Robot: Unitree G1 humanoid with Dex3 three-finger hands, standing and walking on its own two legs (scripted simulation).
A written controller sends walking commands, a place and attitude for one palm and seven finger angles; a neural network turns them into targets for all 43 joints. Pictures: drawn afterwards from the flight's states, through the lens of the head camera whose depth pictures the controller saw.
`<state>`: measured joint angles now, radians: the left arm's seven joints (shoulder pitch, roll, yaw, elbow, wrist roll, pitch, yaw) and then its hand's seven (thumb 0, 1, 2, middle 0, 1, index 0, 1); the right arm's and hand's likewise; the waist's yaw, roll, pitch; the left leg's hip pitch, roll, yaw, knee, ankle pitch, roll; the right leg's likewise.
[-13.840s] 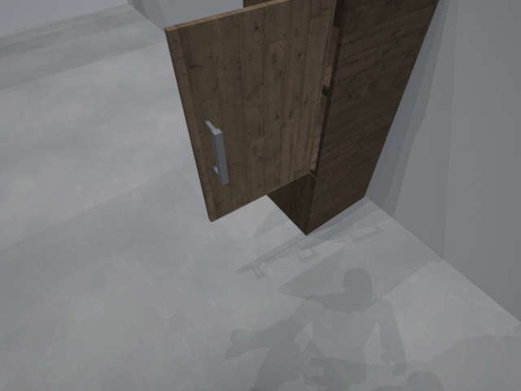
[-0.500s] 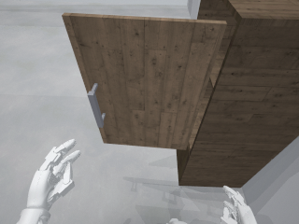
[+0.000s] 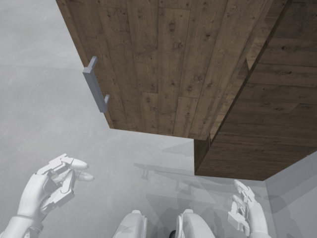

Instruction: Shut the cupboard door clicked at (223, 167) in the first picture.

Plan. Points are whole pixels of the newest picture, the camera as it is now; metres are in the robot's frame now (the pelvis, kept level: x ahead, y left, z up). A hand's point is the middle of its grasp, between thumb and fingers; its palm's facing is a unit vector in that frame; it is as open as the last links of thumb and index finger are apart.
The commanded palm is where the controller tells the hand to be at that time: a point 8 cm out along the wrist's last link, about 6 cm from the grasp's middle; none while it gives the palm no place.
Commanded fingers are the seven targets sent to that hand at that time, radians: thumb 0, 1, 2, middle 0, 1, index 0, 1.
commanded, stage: raise the hand and make a fist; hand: left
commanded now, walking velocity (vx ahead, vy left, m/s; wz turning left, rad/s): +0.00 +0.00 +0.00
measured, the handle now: (99, 87) +0.49 +0.20 +0.05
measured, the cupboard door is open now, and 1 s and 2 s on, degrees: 87 87 87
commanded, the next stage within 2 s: bring the fist close to the handle in 1.12 s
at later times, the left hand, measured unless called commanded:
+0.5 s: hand (50, 192) +0.21 +0.24 +0.05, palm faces -0.06 -1.00 -0.03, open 3.1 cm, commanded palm +0.19 +0.29 +0.05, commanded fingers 0.00 0.90 0.90 -1.30 -1.50 -1.30 -1.50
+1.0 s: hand (61, 183) +0.23 +0.22 +0.06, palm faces -0.07 -1.00 -0.04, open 3.1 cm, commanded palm +0.21 +0.27 +0.06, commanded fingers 0.00 0.90 0.90 -1.30 -1.50 -1.30 -1.50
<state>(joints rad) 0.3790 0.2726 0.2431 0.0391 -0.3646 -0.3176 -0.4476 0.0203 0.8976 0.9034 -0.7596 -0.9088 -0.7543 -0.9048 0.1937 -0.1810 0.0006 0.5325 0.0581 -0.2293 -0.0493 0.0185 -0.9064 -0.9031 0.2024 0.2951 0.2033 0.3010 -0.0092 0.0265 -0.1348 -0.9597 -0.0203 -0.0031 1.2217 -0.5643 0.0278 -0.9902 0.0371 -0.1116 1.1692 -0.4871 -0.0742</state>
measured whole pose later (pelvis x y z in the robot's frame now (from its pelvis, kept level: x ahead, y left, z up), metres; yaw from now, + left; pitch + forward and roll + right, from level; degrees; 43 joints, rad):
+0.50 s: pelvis +0.00 +0.05 +0.01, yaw +0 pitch +17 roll -4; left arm 0.43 0.26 0.15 -0.06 -0.28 -0.37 -0.31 0.02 0.90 0.90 -1.21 -1.40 -1.21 -1.40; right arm 0.21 -0.22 0.02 0.46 0.05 -0.19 -0.03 0.02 -0.91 -0.90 0.20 0.29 0.20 0.30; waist 0.01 0.03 -0.18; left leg -0.94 -0.05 0.01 1.21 -0.56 0.09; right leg -0.95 0.01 -0.09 1.12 -0.47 -0.01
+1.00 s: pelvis +0.01 +0.03 +0.01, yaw +0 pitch +17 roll -3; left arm 0.40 0.27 0.14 -0.03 -0.29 -0.40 -0.30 0.02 0.90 0.90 -1.30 -1.50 -1.29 -1.50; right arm 0.27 -0.24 0.01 0.49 0.05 -0.18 -0.04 0.02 -0.91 -0.90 0.20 0.30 0.20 0.30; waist -0.01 0.03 -0.17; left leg -0.92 -0.04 0.00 1.17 -0.55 0.07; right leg -0.94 0.02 -0.10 1.10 -0.47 -0.04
